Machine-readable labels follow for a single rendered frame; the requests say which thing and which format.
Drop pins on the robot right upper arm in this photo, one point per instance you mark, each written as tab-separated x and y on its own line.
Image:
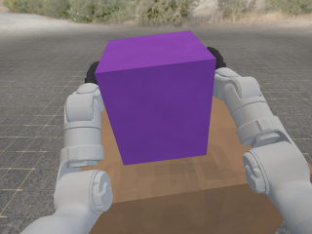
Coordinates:
278	171

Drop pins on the pedestal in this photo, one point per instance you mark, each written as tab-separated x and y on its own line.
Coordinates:
207	194

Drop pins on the robot left hand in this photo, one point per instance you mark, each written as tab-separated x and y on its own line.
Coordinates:
91	77

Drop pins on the robot left upper arm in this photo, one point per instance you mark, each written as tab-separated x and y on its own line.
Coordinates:
80	198

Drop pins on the left robot forearm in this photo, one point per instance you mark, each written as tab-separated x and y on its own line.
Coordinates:
81	125

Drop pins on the carton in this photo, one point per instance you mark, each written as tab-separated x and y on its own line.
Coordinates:
158	92

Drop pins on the robot right hand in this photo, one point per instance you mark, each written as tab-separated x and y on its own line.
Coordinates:
219	59

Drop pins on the right robot forearm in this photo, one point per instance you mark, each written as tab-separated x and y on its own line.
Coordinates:
256	125

